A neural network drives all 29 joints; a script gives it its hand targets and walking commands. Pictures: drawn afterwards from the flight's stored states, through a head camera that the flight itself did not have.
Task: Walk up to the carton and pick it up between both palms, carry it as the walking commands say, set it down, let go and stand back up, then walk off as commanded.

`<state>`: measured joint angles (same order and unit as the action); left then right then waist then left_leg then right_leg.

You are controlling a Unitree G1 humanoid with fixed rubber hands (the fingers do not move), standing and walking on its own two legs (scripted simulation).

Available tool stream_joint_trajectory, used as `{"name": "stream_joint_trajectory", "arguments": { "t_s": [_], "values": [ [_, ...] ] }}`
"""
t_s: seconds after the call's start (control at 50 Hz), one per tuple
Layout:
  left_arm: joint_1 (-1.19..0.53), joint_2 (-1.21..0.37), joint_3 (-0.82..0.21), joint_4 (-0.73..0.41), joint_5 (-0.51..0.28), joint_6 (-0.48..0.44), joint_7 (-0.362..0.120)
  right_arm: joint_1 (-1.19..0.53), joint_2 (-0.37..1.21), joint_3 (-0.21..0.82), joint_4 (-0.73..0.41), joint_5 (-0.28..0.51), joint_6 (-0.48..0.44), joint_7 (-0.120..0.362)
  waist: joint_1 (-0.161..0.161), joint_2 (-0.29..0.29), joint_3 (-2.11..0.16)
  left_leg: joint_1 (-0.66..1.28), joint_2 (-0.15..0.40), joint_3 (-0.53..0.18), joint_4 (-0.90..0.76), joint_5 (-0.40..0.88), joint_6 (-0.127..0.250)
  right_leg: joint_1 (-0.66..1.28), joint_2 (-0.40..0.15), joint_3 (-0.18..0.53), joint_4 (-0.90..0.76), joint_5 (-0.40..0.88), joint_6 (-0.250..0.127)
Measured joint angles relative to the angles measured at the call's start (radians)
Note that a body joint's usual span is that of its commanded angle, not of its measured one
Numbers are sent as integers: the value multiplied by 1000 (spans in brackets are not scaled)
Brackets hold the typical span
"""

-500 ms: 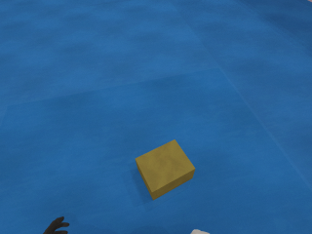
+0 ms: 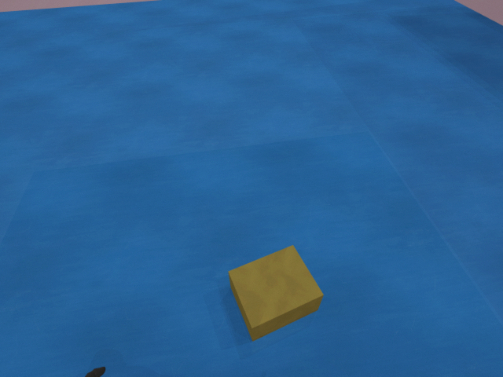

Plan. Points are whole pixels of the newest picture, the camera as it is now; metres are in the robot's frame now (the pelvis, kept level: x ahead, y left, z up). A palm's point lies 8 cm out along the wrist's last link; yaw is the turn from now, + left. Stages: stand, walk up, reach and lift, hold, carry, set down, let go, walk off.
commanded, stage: walk up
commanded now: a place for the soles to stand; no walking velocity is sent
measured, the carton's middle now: (273, 291) +0.56 -0.04 -0.70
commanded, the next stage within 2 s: none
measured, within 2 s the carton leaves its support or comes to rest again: neither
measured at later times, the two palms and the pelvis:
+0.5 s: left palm (139, 373) +0.17 +0.22 -0.13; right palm out of the picture +0.04 -0.50 -0.11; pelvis +0.02 -0.12 -0.05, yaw +9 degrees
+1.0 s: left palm out of the picture +0.07 +0.07 -0.16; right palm out of the picture +0.28 -0.59 -0.14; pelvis +0.09 -0.28 -0.07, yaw +20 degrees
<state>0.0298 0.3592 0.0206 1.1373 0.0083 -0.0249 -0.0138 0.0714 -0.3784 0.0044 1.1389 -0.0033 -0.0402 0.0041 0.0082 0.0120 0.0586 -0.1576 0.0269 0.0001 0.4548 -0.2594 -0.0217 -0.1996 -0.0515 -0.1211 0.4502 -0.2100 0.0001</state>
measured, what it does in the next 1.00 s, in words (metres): steps to the right, turning left: right foot, then left foot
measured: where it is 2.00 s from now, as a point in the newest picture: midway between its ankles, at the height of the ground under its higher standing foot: outside the picture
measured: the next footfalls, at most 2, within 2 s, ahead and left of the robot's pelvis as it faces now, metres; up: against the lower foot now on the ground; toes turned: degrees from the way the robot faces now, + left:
right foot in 0.42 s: +0.14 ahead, -0.25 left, +0.00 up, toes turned +6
left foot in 0.62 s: +0.10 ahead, -0.01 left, +0.00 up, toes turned +14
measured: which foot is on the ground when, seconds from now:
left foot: down 0.00-0.44, up 0.46-0.60, down 0.62-0.84, up 0.86-1.00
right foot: down 0.00-0.10, up 0.12-0.40, down 0.42-0.60, up 0.62-0.82, down 0.84-1.00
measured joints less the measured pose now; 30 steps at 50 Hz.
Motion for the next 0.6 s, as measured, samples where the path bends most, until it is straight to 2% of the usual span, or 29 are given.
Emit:
{"name": "stream_joint_trajectory", "arguments": {
  "t_s": [0.1, 0.12, 0.18, 0.22, 0.26, 0.34, 0.42, 0.44, 0.48, 0.52, 0.56, 0.6],
  "values": [
    [17, -2, 3, 10, 0, 0, -1, 6, 5, 0, 0, 1, 3, 0, 2, 1, -8, 17, -2, -5, -33, 14, 3, 24, 0, -6, -41, 17, 4],
    [23, 2, 16, -8, 13, 15, -12, 16, 9, -6, -10, 4, -3, -6, 1, -5, -13, 9, -5, -7, -30, 14, 4, 7, -4, -6, -15, -12, -1],
    [33, 41, 63, -113, 47, 73, -45, 98, 16, -42, -74, 3, -41, -47, -8, -47, -26, -43, -22, -26, 4, 4, 3, -133, 7, 86, 267, -175, -6],
    [31, 69, 88, -185, 57, 87, -57, 162, 6, -60, -105, -4, -58, -75, -11, -74, -23, -72, -27, -40, 30, -6, -5, -233, 7, 141, 450, -194, 0],
    [31, 93, 108, -248, 63, 90, -69, 221, -13, -72, -130, -13, -63, -92, -18, -95, -12, -95, -26, -53, 68, -25, -18, -300, -11, 174, 535, -211, 8],
    [21, 127, 135, -338, 66, 105, -95, 311, -65, -89, -183, -36, -65, -108, -50, -108, 19, -149, 1, -90, 181, -87, -53, -363, -45, 203, 532, -221, 11],
    [5, 141, 147, -392, 62, 106, -105, 364, -112, -92, -219, -47, -58, -113, -74, -101, 39, -210, 51, -143, 317, -167, -80, -316, -38, 195, 412, -232, -7],
    [1, 135, 148, -403, 64, 97, -103, 369, -124, -90, -222, -49, -53, -115, -72, -83, 51, -233, 70, -168, 374, -195, -56, -307, -20, 176, 399, -174, 12],
    [5, 112, 137, -419, 60, 80, -95, 354, -136, -83, -216, -37, -36, -124, -75, -61, 73, -303, 55, -192, 557, -253, 12, -313, -3, 135, 453, -163, 37],
    [19, 76, 122, -415, 47, 79, -87, 323, -134, -82, -205, -24, -33, -129, -75, -48, 91, -358, 37, -134, 701, -274, 40, -285, -2, 99, 460, -185, 24],
    [38, 46, 108, -400, 45, 89, -81, 299, -123, -82, -204, -16, -44, -121, -65, -47, 94, -362, 30, -41, 683, -287, 48, -256, -7, 68, 446, -195, -2],
    [62, 32, 95, -388, 49, 103, -78, 302, -109, -88, -216, -12, -65, -111, -49, -58, 77, -317, 9, 39, 528, -241, 64, -252, -15, 48, 459, -212, -33]
  ]
}}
